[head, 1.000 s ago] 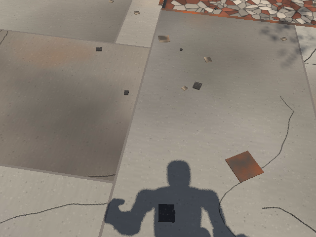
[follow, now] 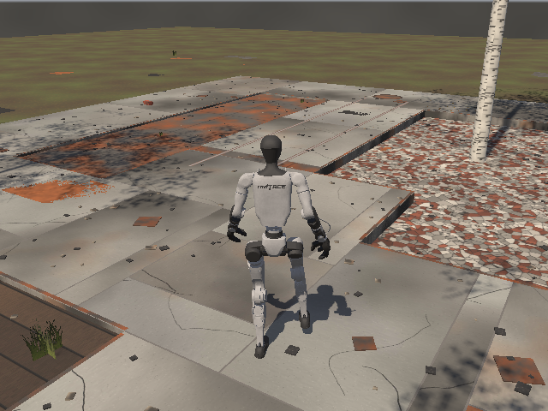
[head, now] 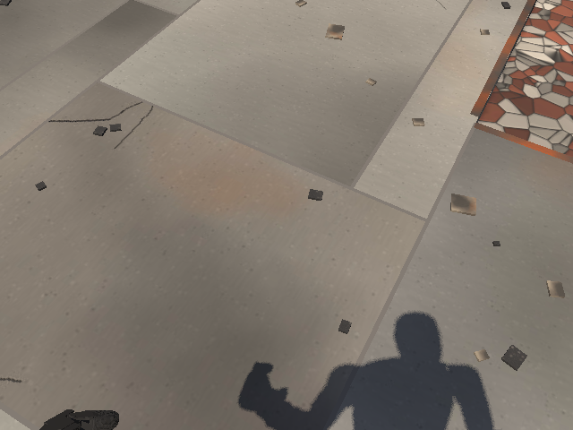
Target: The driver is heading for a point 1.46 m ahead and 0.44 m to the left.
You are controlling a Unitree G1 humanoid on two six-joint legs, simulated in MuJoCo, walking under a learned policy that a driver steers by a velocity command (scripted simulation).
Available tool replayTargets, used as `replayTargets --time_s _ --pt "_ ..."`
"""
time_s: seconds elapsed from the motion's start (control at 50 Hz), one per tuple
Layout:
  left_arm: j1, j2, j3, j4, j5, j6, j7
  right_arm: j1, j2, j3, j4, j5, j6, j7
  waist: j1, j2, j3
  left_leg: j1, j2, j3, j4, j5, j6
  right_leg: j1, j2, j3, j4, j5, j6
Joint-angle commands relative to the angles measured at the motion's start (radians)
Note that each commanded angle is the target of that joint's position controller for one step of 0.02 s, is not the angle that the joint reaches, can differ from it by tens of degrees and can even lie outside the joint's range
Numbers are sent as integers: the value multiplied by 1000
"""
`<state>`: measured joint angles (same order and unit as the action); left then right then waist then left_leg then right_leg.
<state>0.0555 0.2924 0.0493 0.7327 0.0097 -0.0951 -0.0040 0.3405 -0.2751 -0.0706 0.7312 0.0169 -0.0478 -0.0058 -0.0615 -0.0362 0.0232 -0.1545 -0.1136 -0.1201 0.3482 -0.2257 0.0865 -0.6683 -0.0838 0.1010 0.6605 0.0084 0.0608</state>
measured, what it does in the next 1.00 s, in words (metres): walks ahead, turning left: right foot, then left foot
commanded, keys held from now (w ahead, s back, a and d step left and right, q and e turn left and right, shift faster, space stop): w+q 0.64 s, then w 0.36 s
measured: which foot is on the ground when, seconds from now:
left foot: down 0.00-0.16, up 0.18-0.64, down 0.66-1.00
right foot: up 0.00-0.12, down 0.14-0.66, up 0.68-1.00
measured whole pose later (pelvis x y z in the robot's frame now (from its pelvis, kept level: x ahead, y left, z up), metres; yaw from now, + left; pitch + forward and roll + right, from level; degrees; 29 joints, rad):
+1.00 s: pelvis +0.51 +0.14 +0.00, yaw +29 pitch +1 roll +1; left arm 0.10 0.30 0.05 0.75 0.00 -0.08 -0.02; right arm 0.34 -0.26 -0.05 0.74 0.00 -0.07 0.01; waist -0.05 -0.05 0.02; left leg -0.07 -0.09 -0.02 0.27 -0.22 0.08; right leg -0.69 -0.12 0.04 0.73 0.04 0.04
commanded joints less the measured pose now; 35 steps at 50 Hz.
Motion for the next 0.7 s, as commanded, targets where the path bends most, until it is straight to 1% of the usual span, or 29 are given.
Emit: replayTargets --time_s 0.02,0.06,0.08,0.1,0.12,0.14,0.16,0.18,0.2,0.22,0.24,0.26,0.28,0.3,0.32,0.38,0.42,0.48,0.52,0.56,0.58,0.6,0.62,0.64,0.66,0.68,0.7 --pt "-104 68 14 -94 -13 -20 -9 23 -172 -48 -49 9 -6 -10 -8 119 -24 -85 216 -179 -69 155 132 157 69 -40 -109 82 -2" --pt "-107 94 24 -103 -16 -28 -18 37 -162 -46 -45 10 1 -14 -1 128 -29 -15 240 -244 -6 131 121 168 76 -21 -160 20 -20" --pt "-94 105 29 -104 -17 -33 -20 34 -163 -47 -46 8 4 -16 9 143 -31 8 250 -275 25 137 115 188 79 -19 -171 -30 -33" --pt "-60 114 35 -98 -18 -38 -21 23 -162 -47 -49 6 8 -17 30 161 -37 19 251 -296 59 155 106 232 83 -25 -186 -74 -49" --pt "16 127 46 -79 -16 -43 -17 8 -145 -41 -56 5 11 -16 73 164 -66 7 222 -290 119 186 84 341 86 -45 -229 -70 -74" --pt "131 163 61 -64 1 -48 -10 -2 -99 -24 -70 -1 7 -12 128 135 -164 -57 170 -242 288 189 50 551 4 14 -208 -68 -123" --pt "276 245 82 -50 21 -46 -1 72 -41 -6 -94 4 1 -12 144 -49 -321 -331 53 -110 619 -20 -23 922 -218 304 -208 -135 -242" --pt "337 242 87 -17 -1 -30 -9 140 -59 2 -109 16 -7 -13 125 -306 -392 -572 33 -49 857 -384 -55 1056 -358 675 -308 -373 -336" --pt "293 155 63 -38 -15 -23 -7 90 -151 -20 -91 22 -5 -12 143 -171 -260 -659 98 -72 956 -324 -66 958 -332 618 -345 -520 -303" --pt "251 118 52 -47 -10 -12 -2 -4 -173 -27 -105 14 2 -11 152 -83 -151 -668 133 -33 976 -241 -71 831 -290 463 -355 -482 -261" --pt "204 102 44 -46 -2 -6 -1 -50 -161 -28 -119 4 6 -9 131 -40 -74 -638 162 -13 937 -179 -74 700 -246 348 -383 -376 -245" --pt "173 80 36 -41 3 -5 1 -66 -147 -32 -125 1 10 -5 106 -53 -34 -607 192 -13 893 -138 -73 617 -212 265 -410 -298 -236" --pt "157 74 33 -37 6 -6 2 -54 -126 -30 -125 8 16 0 86 -78 -15 -562 212 -3 867 -117 -73 555 -186 196 -438 -249 -228" --pt "152 73 35 -31 1 -11 1 -48 -103 -26 -125 13 22 2 78 -88 -10 -543 219 11 846 -105 -75 527 -176 144 -462 -209 -232" --pt "155 83 40 -23 -2 -16 0 -57 -88 -23 -133 12 27 3 76 -82 -5 -548 225 19 824 -85 -80 517 -177 102 -481 -162 -242" --pt "169 122 54 2 -1 -21 1 -107 -72 -16 -153 3 30 6 78 -43 -5 -587 238 20 716 16 -96 549 -193 4 -504 -29 -262" --pt "168 134 58 13 -3 -16 3 -143 -66 -12 -156 5 25 16 88 -34 -4 -576 236 38 607 121 -95 573 -177 -78 -505 26 -245" --pt "194 154 62 31 -10 -4 9 -246 -49 -3 -176 5 14 36 127 -27 23 -527 218 94 435 238 -83 595 -161 -174 -503 43 -217" --pt "223 172 67 46 -19 5 9 -299 -47 -1 -196 9 14 48 144 -26 41 -512 208 122 363 233 -69 637 -178 -204 -498 47 -205" --pt "237 192 74 58 -31 16 8 -327 -59 -5 -216 10 16 58 141 -32 55 -503 195 144 314 171 -43 696 -201 -226 -469 116 -192" --pt "235 205 78 59 -37 23 9 -322 -72 -12 -222 7 17 61 126 -39 47 -471 174 165 296 120 -25 722 -206 -245 -427 239 -182" --pt "232 222 84 59 -42 29 12 -295 -91 -22 -222 3 20 61 101 -56 20 -411 140 195 287 64 -3 742 -206 -266 -356 418 -172" --pt "228 235 88 58 -47 36 16 -222 -121 -39 -208 0 24 60 52 -66 -31 -302 98 224 272 27 22 744 -197 -289 -231 579 -160" --pt "217 225 83 54 -50 43 20 -63 -165 -68 -165 3 27 52 -38 -45 -111 -80 51 239 208 87 58 677 -165 -324 -31 624 -132" --pt "241 176 62 44 -26 38 23 110 -233 -99 -122 6 35 33 -110 46 -206 245 129 80 196 108 111 432 -131 -322 261 354 -91" --pt "332 30 11 -17 14 14 8 69 -347 -105 -130 12 25 25 24 326 -289 534 402 -496 102 -62 287 -7 63 -246 614 -569 -35" --pt "250 112 21 -12 -25 -20 -5 108 -258 -77 -154 7 10 30 -56 211 -416 564 464 -688 -34 -172 314 -95 71 -31 722 -600 -46"
Keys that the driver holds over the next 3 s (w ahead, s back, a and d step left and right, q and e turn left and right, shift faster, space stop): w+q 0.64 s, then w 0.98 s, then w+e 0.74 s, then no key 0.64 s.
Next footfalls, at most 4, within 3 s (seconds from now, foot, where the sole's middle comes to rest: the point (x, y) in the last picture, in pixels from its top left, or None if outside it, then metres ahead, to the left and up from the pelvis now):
0.14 right None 0.27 -0.14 -0.78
0.66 left None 0.46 0.20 -0.78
1.18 right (211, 286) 0.84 0.15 -0.78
1.72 left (82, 248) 0.98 0.51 -0.78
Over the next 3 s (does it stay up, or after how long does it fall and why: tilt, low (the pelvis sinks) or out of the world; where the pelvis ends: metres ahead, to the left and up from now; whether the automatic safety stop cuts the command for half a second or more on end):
stays up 1.42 0.47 -0.02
